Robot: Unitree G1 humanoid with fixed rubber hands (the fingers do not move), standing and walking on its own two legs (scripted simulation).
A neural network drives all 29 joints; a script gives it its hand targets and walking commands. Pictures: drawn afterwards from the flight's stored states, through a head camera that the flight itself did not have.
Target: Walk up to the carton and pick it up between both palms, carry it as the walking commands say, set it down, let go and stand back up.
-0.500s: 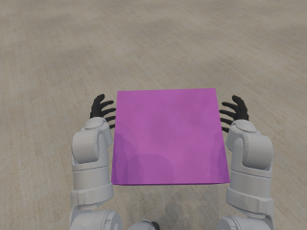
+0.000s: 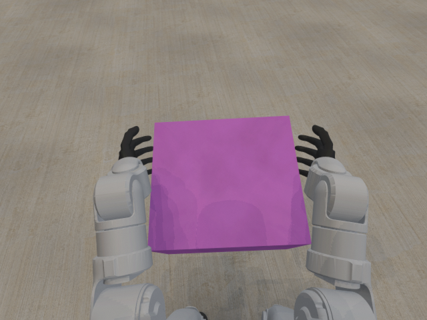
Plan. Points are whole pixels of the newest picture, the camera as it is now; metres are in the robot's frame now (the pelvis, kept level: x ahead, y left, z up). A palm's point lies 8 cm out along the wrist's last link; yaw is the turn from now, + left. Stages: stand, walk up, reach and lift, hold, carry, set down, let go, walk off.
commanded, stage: carry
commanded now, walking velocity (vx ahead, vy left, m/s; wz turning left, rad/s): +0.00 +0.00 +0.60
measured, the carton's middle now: (224, 189) +0.35 +0.03 +0.01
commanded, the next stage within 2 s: none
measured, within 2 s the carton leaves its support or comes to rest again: neither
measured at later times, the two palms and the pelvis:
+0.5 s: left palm (39, 257) +0.17 +0.27 +0.11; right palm (264, 194) +0.28 -0.03 +0.12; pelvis -0.10 +0.02 +0.00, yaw +19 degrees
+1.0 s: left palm out of the picture +0.00 +0.30 +0.13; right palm (224, 257) +0.18 +0.02 +0.13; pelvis -0.16 +0.00 +0.02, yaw +34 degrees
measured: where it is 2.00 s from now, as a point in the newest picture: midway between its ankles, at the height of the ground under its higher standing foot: outside the picture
